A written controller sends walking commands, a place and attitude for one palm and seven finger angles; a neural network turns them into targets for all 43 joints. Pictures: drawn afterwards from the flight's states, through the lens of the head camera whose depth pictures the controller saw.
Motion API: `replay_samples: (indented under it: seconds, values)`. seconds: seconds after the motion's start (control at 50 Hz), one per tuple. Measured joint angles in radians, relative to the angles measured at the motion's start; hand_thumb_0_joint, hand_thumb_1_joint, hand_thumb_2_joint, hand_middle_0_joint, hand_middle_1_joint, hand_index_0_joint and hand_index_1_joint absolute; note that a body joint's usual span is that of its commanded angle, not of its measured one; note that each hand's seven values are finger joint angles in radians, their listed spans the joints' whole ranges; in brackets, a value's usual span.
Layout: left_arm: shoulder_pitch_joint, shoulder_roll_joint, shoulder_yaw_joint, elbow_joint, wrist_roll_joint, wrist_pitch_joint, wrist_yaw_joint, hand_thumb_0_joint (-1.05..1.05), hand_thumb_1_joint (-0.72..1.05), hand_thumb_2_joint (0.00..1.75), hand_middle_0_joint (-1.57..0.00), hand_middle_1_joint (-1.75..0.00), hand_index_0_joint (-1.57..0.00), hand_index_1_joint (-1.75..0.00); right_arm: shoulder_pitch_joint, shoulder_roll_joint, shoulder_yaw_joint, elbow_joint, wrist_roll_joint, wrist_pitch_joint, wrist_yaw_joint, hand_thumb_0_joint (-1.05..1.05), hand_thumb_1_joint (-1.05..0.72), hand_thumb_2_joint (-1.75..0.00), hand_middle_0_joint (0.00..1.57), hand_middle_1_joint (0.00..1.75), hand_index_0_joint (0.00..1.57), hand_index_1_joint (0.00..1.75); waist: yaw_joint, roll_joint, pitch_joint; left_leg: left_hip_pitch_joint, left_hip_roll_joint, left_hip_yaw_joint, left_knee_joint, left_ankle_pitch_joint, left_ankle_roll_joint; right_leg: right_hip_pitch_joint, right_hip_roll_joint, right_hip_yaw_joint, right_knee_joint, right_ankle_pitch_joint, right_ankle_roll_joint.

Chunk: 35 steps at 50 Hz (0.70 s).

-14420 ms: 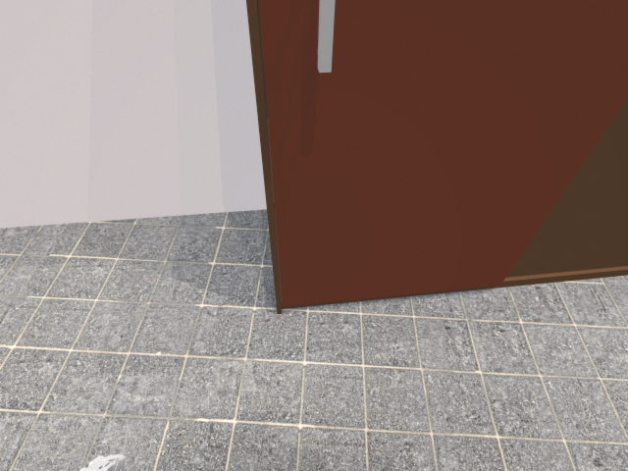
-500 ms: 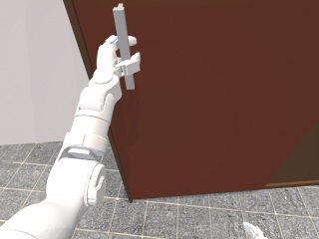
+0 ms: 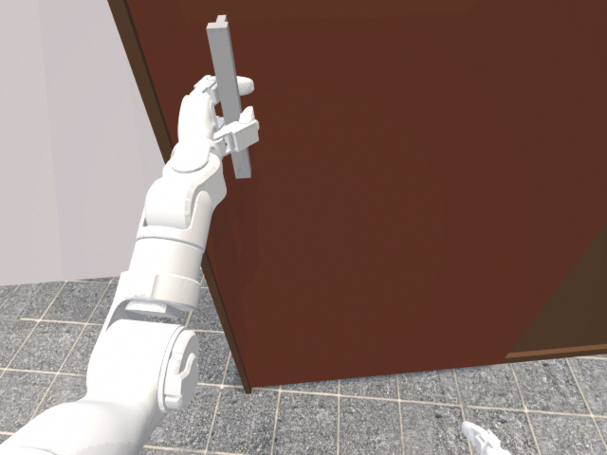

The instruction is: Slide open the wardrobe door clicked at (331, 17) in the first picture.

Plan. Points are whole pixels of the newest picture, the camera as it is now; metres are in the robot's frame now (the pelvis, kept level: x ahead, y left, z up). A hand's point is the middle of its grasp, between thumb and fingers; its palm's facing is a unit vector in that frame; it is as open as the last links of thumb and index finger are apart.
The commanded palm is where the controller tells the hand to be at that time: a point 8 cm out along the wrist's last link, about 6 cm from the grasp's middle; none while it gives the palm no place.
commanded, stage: grip the handle and tug to test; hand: left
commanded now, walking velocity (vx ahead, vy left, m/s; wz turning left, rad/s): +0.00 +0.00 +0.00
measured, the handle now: (233, 102) +0.49 +0.10 +0.26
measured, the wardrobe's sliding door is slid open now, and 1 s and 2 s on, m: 0.00 0.01 0.14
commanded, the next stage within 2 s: tug the door sideways, standing still in 0.28 s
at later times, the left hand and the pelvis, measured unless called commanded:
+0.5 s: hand (249, 130) +0.43 +0.07 +0.25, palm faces +0.07 -1.00 +0.01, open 6.0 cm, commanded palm +0.41 +0.12 +0.25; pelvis +0.05 +0.00 +0.00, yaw +0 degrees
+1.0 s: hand (254, 133) +0.44 +0.07 +0.24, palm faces +0.05 -0.99 -0.11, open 6.1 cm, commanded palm +0.43 +0.09 +0.25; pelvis +0.01 -0.01 -0.01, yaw +5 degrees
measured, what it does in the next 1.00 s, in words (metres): stands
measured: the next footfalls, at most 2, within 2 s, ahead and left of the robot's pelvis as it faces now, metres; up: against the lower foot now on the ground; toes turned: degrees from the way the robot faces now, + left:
right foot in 1.74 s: +0.17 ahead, -0.33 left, +0.00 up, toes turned +5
left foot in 1.90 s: +0.08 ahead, -0.04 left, +0.00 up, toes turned +23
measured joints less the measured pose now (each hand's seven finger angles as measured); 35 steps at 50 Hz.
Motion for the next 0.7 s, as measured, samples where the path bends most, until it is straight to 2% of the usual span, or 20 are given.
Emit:
replay_samples:
  seconds: [0.22,0.44,0.56,0.62,0.7]
  values:
    - [0.129,-0.008,-0.004,-0.217,-0.008,0.059,-0.008,-0.01,0.75,0.77,-0.27,-1.37,-0.29,-1.31,-0.031,-0.004,-0.001,-0.039,0.007,0.040,0.014,0.02,-0.90,-0.90,0.20,0.30,0.20,0.30,-0.003,0.003,-0.012,0.018,-0.001,0.013,-0.004,-0.020,0.000,0.014,-0.002,0.014,-0.004,-0.017,0.002]
    - [0.249,-0.025,-0.037,-0.429,-0.016,0.150,-0.015,-0.01,0.75,0.77,-0.28,-1.37,-0.27,-1.30,-0.078,-0.003,0.003,-0.074,0.005,0.080,0.032,0.02,-0.90,-0.90,0.20,0.30,0.20,0.30,0.019,0.002,-0.036,0.026,-0.010,-0.008,0.023,-0.030,0.010,0.023,-0.008,0.008,0.020,-0.026,0.006]
    - [0.183,-0.051,-0.081,-0.401,-0.015,0.188,-0.005,0.00,0.72,0.80,-0.33,-1.37,-0.32,-1.33,-0.111,-0.007,0.002,-0.045,0.002,0.072,0.023,0.02,-0.90,-0.90,0.20,0.30,0.20,0.30,0.054,-0.006,-0.031,0.023,-0.013,-0.045,0.041,-0.074,-0.001,0.037,-0.008,-0.024,0.031,-0.067,0.003]
    - [0.137,-0.069,-0.094,-0.356,-0.008,0.192,0.006,0.00,0.72,0.82,-0.37,-1.38,-0.35,-1.36,-0.124,-0.006,-0.003,-0.032,-0.003,0.071,0.020,0.02,-0.90,-0.90,0.20,0.30,0.20,0.30,0.064,-0.003,-0.024,0.008,-0.019,-0.063,0.058,-0.072,-0.003,0.031,-0.011,-0.041,0.046,-0.069,0.007]
    - [0.099,-0.092,-0.113,-0.283,0.001,0.174,0.022,0.01,0.71,0.84,-0.39,-1.39,-0.37,-1.38,-0.116,0.005,-0.008,-0.023,-0.006,0.063,0.019,0.02,-0.91,-0.90,0.20,0.30,0.20,0.30,0.067,0.000,-0.020,0.001,-0.027,-0.080,0.064,-0.037,0.012,0.029,-0.015,-0.050,0.065,-0.042,0.008]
